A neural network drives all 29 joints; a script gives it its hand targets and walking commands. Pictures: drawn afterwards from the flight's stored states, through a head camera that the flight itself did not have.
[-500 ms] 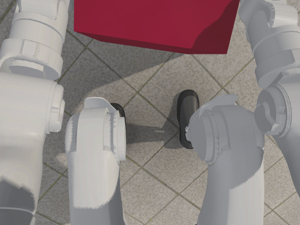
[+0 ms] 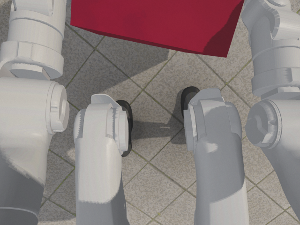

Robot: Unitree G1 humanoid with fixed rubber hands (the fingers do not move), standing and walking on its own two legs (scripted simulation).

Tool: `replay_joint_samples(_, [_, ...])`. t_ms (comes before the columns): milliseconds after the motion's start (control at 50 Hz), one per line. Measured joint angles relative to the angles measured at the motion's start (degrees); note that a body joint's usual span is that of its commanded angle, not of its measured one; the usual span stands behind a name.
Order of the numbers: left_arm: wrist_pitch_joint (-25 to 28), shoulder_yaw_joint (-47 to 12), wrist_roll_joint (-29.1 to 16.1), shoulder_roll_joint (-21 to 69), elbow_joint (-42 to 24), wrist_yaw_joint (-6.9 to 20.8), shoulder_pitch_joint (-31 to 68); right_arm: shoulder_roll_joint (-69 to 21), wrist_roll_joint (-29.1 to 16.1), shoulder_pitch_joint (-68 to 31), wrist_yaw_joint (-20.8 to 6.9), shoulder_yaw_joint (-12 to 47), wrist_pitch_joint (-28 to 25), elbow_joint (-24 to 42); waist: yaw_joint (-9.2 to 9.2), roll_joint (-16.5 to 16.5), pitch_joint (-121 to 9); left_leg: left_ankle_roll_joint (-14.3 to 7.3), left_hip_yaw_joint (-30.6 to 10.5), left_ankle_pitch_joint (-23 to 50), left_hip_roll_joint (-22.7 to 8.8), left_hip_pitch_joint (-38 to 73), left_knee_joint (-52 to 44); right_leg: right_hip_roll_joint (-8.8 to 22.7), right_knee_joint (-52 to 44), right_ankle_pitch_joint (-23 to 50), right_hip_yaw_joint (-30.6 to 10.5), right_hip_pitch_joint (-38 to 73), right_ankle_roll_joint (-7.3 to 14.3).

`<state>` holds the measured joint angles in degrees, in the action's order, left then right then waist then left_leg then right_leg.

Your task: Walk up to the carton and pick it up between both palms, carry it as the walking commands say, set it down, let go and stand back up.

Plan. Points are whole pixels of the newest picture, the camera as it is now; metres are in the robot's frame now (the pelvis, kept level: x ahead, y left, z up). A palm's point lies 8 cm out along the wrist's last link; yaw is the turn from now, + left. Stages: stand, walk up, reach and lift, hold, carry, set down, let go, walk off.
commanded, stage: reach and lift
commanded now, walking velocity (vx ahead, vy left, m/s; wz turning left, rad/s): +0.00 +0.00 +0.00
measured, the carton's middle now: out of the picture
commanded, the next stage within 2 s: none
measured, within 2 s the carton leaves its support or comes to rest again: neither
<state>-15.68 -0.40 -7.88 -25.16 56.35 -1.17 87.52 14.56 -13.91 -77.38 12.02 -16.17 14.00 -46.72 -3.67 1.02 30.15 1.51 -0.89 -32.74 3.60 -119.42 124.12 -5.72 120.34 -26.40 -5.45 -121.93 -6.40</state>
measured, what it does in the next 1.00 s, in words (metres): rises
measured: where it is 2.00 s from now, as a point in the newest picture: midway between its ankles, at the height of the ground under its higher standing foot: (157, 131)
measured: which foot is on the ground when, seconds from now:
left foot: down 0.00-1.00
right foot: down 0.00-1.00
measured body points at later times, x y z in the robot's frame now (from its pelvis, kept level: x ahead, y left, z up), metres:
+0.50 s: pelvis +0.00 +0.00 +0.03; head +0.36 +0.00 +0.28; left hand +0.58 +0.14 -0.11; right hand +0.52 -0.21 -0.11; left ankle +0.13 +0.12 -0.35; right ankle +0.16 -0.14 -0.35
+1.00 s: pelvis -0.02 +0.00 +0.08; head +0.34 -0.01 +0.35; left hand +0.56 +0.14 -0.03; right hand +0.50 -0.21 -0.04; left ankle +0.13 +0.12 -0.35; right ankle +0.16 -0.14 -0.35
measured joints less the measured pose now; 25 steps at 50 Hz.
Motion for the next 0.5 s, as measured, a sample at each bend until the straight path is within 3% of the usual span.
replay_joint_samples(260, [-3.0, 3.5, 2.7, 0.6, -5.8, 1.5, -3.1, -4.3, 5.6, 1.9, -1.2, -6.8, 4.7, 7.7, -0.74, 0.7, 0.0, 0.6, -0.6, 0.3, 0.9, 3.0, -2.9, 0.1, -2.6, -0.3, 0.0, 3.2, 0.2])
replay_joint_samples(500, [-5.6, 6.0, 4.5, 2.5, -11.8, 1.2, -4.7, -6.6, 8.7, 3.7, -2.6, -11.0, 7.7, 14.9, -0.64, -0.4, 0.0, 0.3, -0.7, 1.1, 2.0, 5.2, -5.9, 0.7, -5.5, -0.4, -0.3, 6.2, -0.2])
